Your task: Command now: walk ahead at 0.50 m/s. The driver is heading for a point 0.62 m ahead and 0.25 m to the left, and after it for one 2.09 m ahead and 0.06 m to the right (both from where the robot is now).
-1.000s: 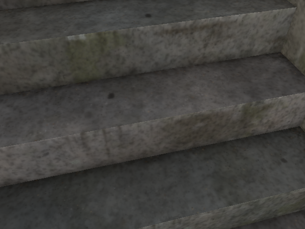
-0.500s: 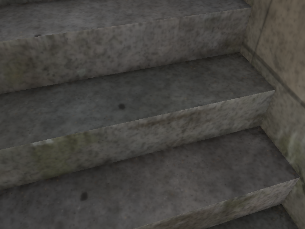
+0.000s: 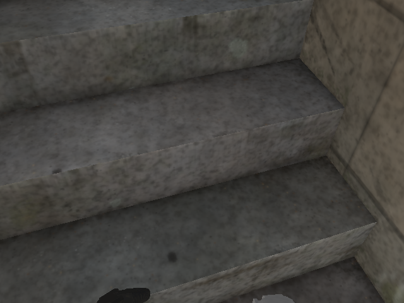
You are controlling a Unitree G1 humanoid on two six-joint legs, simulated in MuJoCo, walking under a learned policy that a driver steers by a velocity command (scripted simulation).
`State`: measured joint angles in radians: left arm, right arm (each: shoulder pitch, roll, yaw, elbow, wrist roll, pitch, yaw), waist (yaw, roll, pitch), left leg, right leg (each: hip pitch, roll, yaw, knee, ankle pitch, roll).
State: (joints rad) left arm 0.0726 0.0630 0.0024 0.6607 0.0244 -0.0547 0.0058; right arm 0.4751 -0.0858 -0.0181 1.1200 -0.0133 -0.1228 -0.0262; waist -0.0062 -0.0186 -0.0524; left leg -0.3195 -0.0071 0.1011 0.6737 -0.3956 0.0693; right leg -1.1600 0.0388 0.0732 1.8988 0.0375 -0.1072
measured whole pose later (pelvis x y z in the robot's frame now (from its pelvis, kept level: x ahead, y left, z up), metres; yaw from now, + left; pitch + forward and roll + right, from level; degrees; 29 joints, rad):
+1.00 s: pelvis +0.54 +0.00 +0.34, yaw +28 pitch +7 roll +2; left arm 0.15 0.24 0.02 0.93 0.04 -0.07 -0.10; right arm 0.39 -0.17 -0.04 1.10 -0.04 -0.01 0.08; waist -0.05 -0.04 -0.15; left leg -0.57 -0.13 -0.04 0.92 -0.46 0.06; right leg -1.08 0.06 0.21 2.19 -0.10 -0.17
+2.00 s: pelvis +0.73 +0.08 +0.58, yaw +13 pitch +8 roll +2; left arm 0.19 0.29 0.04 0.77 0.02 -0.06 0.00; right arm 0.09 -0.16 0.00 0.60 -0.03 -0.04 0.00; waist -0.03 -0.05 -0.14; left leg -0.38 0.03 0.26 0.50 -0.26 0.06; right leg -0.82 0.03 0.12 1.43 -0.33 0.14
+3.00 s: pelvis +0.81 +0.16 +0.57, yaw -18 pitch +3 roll -1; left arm 0.26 0.22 0.11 0.74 0.06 0.03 0.05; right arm 0.29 -0.10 0.01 0.62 -0.02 0.00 -0.04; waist -0.02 -0.06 -0.02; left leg -0.24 -0.07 0.08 0.59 -0.41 0.11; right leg -0.71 0.10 0.13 1.50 -0.39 0.07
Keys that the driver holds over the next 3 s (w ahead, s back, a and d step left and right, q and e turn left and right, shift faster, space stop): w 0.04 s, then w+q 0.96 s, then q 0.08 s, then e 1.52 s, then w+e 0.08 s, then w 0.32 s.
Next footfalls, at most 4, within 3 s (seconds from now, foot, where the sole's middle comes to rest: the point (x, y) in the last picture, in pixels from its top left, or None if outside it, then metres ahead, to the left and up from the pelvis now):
0.28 right None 0.39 -0.18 -0.57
0.74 left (168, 244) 0.53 0.10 -0.38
1.20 right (218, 102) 0.86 -0.02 -0.19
1.66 left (137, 129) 0.75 0.19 -0.19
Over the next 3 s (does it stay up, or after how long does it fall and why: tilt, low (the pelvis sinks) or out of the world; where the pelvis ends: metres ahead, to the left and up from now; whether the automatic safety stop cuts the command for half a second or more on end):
stays up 0.81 0.16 0.57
